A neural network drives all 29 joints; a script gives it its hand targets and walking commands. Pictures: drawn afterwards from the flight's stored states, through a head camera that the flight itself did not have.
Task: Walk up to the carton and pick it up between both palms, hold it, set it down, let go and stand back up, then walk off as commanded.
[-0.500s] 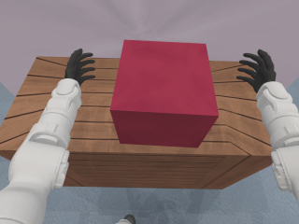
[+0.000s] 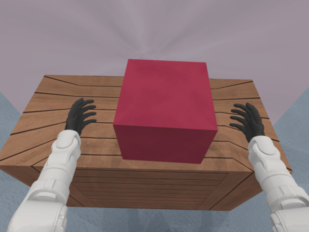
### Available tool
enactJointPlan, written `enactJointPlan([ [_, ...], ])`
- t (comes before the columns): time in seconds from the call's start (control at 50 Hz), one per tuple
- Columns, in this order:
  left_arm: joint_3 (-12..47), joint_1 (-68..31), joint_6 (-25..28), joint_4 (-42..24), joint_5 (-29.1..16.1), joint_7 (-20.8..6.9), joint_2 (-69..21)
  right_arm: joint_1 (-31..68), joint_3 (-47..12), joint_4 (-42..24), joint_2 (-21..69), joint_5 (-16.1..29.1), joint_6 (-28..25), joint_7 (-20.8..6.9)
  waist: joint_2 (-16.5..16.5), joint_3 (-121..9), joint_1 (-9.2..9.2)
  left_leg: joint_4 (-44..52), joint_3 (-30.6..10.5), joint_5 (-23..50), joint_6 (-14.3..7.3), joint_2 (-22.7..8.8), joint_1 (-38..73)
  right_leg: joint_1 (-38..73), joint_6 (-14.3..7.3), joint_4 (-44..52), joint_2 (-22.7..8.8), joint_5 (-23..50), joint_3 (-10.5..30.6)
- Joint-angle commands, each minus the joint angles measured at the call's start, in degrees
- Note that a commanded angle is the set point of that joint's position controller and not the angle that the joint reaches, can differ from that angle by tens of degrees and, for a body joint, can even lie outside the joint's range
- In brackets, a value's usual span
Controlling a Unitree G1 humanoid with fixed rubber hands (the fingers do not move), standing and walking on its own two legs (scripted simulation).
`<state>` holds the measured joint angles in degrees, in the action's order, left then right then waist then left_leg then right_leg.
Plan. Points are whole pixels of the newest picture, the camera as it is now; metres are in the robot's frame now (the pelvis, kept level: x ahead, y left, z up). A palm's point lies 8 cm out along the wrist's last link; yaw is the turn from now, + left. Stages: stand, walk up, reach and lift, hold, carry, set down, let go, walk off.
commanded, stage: set down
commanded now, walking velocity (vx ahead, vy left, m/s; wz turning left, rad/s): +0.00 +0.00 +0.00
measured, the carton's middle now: (164, 111) +0.50 +0.00 -0.03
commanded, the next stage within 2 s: none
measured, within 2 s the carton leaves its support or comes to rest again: neither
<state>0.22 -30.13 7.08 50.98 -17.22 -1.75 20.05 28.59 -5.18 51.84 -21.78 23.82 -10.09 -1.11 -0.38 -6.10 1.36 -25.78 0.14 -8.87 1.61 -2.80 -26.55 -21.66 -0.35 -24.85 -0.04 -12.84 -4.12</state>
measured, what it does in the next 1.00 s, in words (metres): stands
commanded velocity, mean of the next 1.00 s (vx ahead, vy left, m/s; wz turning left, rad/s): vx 0.00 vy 0.00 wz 0.00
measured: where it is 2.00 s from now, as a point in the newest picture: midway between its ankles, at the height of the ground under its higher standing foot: outside the picture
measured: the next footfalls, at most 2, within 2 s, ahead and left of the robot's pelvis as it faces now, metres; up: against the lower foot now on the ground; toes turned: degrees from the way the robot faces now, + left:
none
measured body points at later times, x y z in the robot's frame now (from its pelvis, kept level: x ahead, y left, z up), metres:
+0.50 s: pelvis +0.01 +0.00 +0.00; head +0.03 +0.00 +0.45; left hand +0.30 +0.24 +0.00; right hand +0.30 -0.24 -0.01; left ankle +0.03 +0.13 -0.74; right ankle -0.01 -0.11 -0.74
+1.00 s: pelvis +0.02 +0.00 +0.00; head +0.04 +0.01 +0.45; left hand +0.24 +0.24 -0.04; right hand +0.24 -0.24 -0.04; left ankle +0.03 +0.13 -0.74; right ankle -0.01 -0.11 -0.74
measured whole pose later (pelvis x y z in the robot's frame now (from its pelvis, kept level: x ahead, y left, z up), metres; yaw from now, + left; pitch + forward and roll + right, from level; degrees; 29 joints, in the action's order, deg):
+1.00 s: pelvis +0.02 +0.00 +0.00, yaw -2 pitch +2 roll +0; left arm 1.7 5.4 21.7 36.7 -13.6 0.3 14.4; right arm -3.8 -3.9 45.5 -15.3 19.1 -29.9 -2.6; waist -0.1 -0.1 2.0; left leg -27.7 2.4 -13.2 1.4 -2.7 -16.0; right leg -12.0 -0.2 -27.0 -0.4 -16.6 -1.8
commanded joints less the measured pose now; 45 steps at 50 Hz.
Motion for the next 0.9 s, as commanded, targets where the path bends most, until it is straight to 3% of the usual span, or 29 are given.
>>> enactJointPlan([
  [0.0, -2.19, -14.63, 4.74, -11.38, 0.54, -0.21, 8.1, 15.24, 4.05, -10.04, -9.67, -0.8, -4.74, 0.27, 1.13, -23.65, -0.93, 0.13, 0.75, 15.07, 1.28, 4.19, 16.84, 8.81, 2.35, 2.2, 2.41, 15.35, 1.51],
  [0.04, -1.89, -8.54, 5.81, -12.9, 1.22, -0.21, 6.67, 8.97, 3.78, -9.56, -8.62, -1.23, -5.84, -0.02, 1.95, -21.44, -1.01, 0.12, 0.41, 16.11, 1.53, 3.92, 18.81, 8.62, 1.59, 2.59, 2.34, 15.2, 1.47],
  [0.08, -1.94, -11.13, 6.52, -13.4, 0.93, -0.22, 7.57, 11.1, 4.77, -10.27, -8.59, -1.83, -6.71, 0.11, 2.21, -21.26, -1.24, 0.15, 0.59, 15.16, 1.52, 4.16, 18.06, 7.91, 1.63, 2.67, 2.08, 14.18, 1.83],
  [0.1, -2.09, -6.35, 7.32, -14.0, 1.29, -0.14, 6.76, 6.65, 4.01, -10.86, -7.77, -1.65, -7.38, -0.06, 2.07, -20.15, -0.74, 0.23, 0.46, 15.46, 1.57, 4.16, 18.52, 8.48, 1.51, 2.66, 2.06, 14.17, 1.96],
  [0.16, -2.77, -4.66, 8.42, -15.7, 1.45, 0.07, 6.54, 5.81, 4.29, -13.11, -7.02, -2.01, -8.85, 0.09, 2.29, -20.02, -0.4, 0.09, 0.64, 16.91, 1.7, 4.31, 18.89, 9.25, 1.42, 2.39, 2.02, 15.47, 2.0],
  [0.18, -2.68, 0.64, 9.07, -17.08, 2.06, -0.06, 5.39, 0.49, 3.69, -12.69, -6.46, -2.1, -9.76, 0.0, 1.8, -19.13, -0.49, -0.14, 0.56, 18.74, 1.75, 4.33, 20.06, 10.45, 1.33, 2.45, 2.02, 17.38, 2.04],
  [0.22, -2.73, -3.58, 9.21, -15.96, 1.1, 0.06, 6.42, 4.56, 4.45, -13.23, -6.63, -2.39, -9.96, 0.18, 1.36, -18.44, -0.58, -0.05, 0.81, 16.58, 1.59, 4.44, 18.04, 9.1, 1.42, 2.23, 1.96, 15.37, 2.21],
  [0.26, -3.43, 6.6, 10.5, -17.87, 2.53, -0.12, 4.21, -4.3, 3.18, -14.54, -5.24, -2.31, -11.6, 0.1, 0.32, -17.77, 0.06, -0.09, 0.63, 19.63, 1.44, 4.37, 20.31, 11.93, 1.2, 2.13, 1.93, 18.86, 2.49],
  [0.3, -3.7, 2.07, 10.71, -18.18, 1.89, -0.35, 5.78, 0.04, 4.25, -16.0, -6.14, -2.96, -12.12, 0.46, 0.08, -17.88, -0.24, 0.03, 0.86, 18.05, 1.41, 4.59, 18.85, 10.87, 1.51, 2.03, 1.85, 17.87, 2.58],
  [0.32, -3.68, 7.79, 11.2, -17.51, 2.54, -0.42, 4.08, -5.13, 3.02, -14.96, -4.67, -2.71, -12.72, 0.43, -0.32, -15.72, 0.08, 0.1, 0.87, 18.49, 1.19, 4.6, 19.33, 11.84, 1.38, 2.18, 1.73, 18.3, 2.82],
  [0.36, -4.19, 9.72, 11.88, -18.86, 2.93, -0.55, 3.93, -7.01, 3.4, -15.93, -4.87, -2.99, -14.0, 0.51, -0.52, -15.51, 0.01, 0.22, 0.89, 19.43, 1.37, 4.65, 19.85, 12.59, 1.26, 2.13, 1.88, 19.05, 2.98],
  [0.38, -3.93, 5.56, 11.82, -18.4, 2.51, -0.54, 5.23, -2.93, 4.36, -16.42, -5.68, -3.5, -14.09, 0.69, -0.32, -16.0, -0.42, 0.02, 0.95, 17.7, 1.15, 4.73, 18.65, 11.47, 1.26, 2.03, 1.59, 17.71, 3.17],
  [0.42, -4.12, 14.78, 12.86, -19.45, 3.44, -0.72, 3.31, -12.53, 3.15, -15.18, -3.32, -3.25, -15.22, 0.53, -0.53, -12.8, -0.03, 0.22, 0.77, 19.18, 1.17, 4.49, 20.69, 12.54, 0.92, 2.48, 1.71, 18.32, 3.16],
  [0.44, -3.66, 10.63, 12.97, -19.68, 2.95, -0.8, 3.87, -8.58, 3.82, -15.45, -4.3, -3.39, -15.54, 0.56, -0.29, -13.02, -0.44, 0.19, 0.92, 18.1, 1.18, 4.56, 19.97, 11.54, 0.79, 2.64, 1.68, 16.7, 3.3],
  [0.5, -3.85, 17.04, 13.96, -19.5, 3.52, -0.62, 3.08, -14.11, 2.38, -15.51, -2.66, -3.28, -16.61, 0.35, -0.7, -9.16, 0.11, 0.72, 1.07, 15.63, 0.86, 4.54, 20.16, 11.35, 0.78, 3.23, 1.33, 13.51, 3.64],
  [0.52, -3.89, 14.21, 14.18, -19.64, 2.82, -0.61, 4.17, -11.56, 2.49, -16.11, -2.59, -3.42, -16.91, 0.46, -0.36, -8.96, -0.14, 0.62, 1.55, 13.82, 0.79, 4.74, 19.02, 10.51, 0.65, 3.09, 1.11, 12.21, 3.64],
  [0.6, -3.32, 17.84, 15.49, -20.66, 2.66, -0.04, 3.97, -15.29, 2.49, -15.72, -1.66, -3.85, -17.87, 0.29, -0.2, -6.83, -0.19, 0.79, 1.55, 9.99, 0.43, 4.38, 19.42, 8.55, 0.23, 3.43, 0.8, 7.17, 3.9],
  [0.62, -3.1, 20.51, 15.81, -20.37, 3.06, 0.05, 3.18, -18.2, 2.22, -15.21, -1.44, -3.99, -18.42, 0.14, -0.2, -6.2, -0.46, 0.58, 1.61, 10.24, 0.48, 4.38, 20.01, 8.39, 0.13, 3.55, 0.89, 7.28, 3.95],
  [0.64, -2.72, 17.07, 16.38, -22.14, 2.28, 0.55, 4.12, -15.01, 2.67, -16.13, -2.11, -3.68, -18.82, -0.12, 1.23, -6.91, 0.1, 0.2, 1.64, 9.37, 0.58, 4.21, 19.18, 7.29, -0.16, 2.97, 0.86, 6.06, 3.88],
  [0.78, -1.25, 24.29, 17.78, -22.48, 2.77, 1.47, 2.38, -21.48, 3.56, -14.85, -1.47, -3.88, -21.51, -0.67, 1.39, -5.59, 0.28, -0.79, 1.52, 9.46, 0.92, 3.68, 20.9, 5.13, -0.65, 3.29, 1.16, 5.12, 3.68],
  [0.86, -0.73, 26.65, 17.93, -22.15, 2.32, 1.66, 2.03, -23.29, 3.88, -15.47, -1.25, -4.18, -22.41, -0.88, -0.27, -4.55, -0.09, -0.72, 1.62, 8.05, 0.48, 3.71, 20.82, 4.6, -0.42, 3.55, 1.13, 4.53, 3.55],
  [0.88, -0.74, 28.13, 17.34, -20.54, 3.6, 1.96, 1.04, -23.95, 3.57, -12.78, -1.51, -4.22, -22.15, -1.44, 0.66, -3.27, 0.82, -0.5, 1.42, 8.53, 0.83, 3.56, 20.88, 4.81, -0.63, 3.57, 1.42, 4.52, 3.34],
])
